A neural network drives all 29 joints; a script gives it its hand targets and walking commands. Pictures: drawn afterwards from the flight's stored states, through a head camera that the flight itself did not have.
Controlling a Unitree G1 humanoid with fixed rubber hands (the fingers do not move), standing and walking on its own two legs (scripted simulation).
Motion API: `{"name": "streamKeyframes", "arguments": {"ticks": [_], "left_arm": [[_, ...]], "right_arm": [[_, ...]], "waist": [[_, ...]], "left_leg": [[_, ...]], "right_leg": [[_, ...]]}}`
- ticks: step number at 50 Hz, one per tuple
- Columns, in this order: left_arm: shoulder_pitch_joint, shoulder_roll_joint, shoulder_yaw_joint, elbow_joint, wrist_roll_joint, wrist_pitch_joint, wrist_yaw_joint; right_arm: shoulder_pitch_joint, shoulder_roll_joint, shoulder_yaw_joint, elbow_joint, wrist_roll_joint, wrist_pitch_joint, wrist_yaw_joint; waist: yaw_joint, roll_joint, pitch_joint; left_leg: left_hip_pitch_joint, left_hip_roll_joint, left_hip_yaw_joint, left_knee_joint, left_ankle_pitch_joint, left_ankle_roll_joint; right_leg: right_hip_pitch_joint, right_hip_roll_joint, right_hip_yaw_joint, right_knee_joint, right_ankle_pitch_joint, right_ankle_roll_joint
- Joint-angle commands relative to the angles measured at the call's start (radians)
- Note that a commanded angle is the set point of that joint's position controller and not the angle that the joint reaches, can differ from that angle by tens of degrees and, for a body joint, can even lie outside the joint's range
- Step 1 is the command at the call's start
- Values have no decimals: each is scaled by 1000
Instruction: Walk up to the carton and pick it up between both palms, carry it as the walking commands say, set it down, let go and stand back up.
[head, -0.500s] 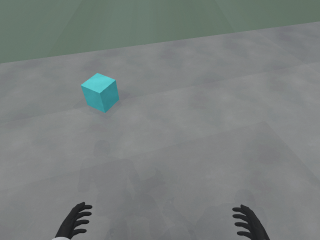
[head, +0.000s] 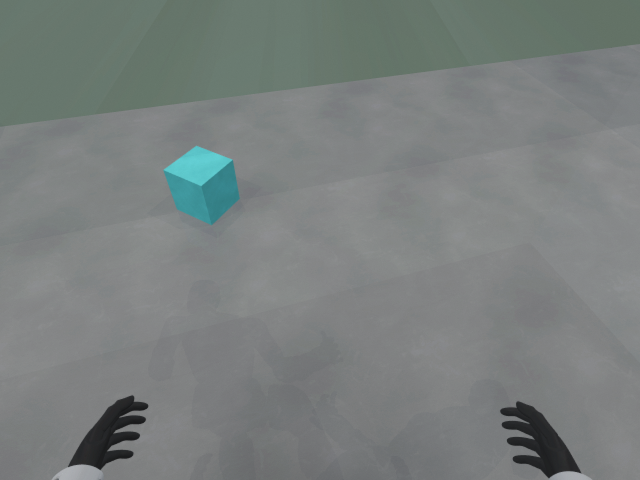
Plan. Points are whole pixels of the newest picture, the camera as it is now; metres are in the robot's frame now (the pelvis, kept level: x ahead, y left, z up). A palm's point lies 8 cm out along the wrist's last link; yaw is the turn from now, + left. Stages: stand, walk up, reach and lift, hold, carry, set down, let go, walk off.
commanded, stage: stand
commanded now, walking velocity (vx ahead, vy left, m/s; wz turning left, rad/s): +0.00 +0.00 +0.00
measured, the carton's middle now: (204, 185) +1.38 +0.53 -0.65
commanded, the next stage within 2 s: walk up in 1.10 s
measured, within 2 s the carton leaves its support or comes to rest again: neither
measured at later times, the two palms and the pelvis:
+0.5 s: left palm out of the picture +0.14 +0.30 -0.07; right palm out of the picture +0.15 -0.29 -0.06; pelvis +0.00 +0.00 +0.01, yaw +0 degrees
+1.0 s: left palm out of the picture +0.12 +0.30 -0.08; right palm out of the picture +0.12 -0.30 -0.07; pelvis +0.00 +0.00 +0.01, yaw +0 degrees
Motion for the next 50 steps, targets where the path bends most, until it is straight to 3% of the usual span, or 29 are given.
{"name": "streamKeyframes", "arguments": {"ticks": [1,50], "left_arm": [[-49,153,41,-69,-2,-18,4],[-62,195,13,201,-9,-7,18]], "right_arm": [[-50,-155,-41,-69,1,-18,-4],[-62,-197,-13,198,11,-6,-18]], "waist": [[0,2,-68],[-1,2,-49]], "left_leg": [[11,89,-89,-117,134,36],[82,113,-91,-259,180,27]], "right_leg": [[8,-87,88,-116,130,-38],[83,-113,88,-256,177,-29]]}}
